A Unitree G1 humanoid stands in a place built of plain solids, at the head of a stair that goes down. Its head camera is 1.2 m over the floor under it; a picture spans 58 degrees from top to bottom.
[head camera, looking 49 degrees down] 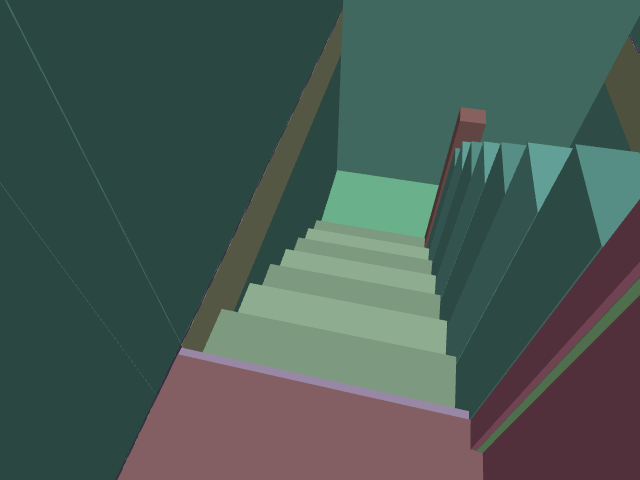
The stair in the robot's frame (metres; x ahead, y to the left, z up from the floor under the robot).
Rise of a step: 0.18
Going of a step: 0.25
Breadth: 0.85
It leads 13 degrees to the right of straight ahead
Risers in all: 8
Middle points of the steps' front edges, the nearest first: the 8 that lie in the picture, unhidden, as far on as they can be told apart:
0.52 0.01 0.00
0.76 -0.05 -0.17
1.01 -0.11 -0.35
1.25 -0.16 -0.53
1.50 -0.22 -0.71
1.74 -0.27 -0.88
1.99 -0.33 -1.06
2.23 -0.39 -1.24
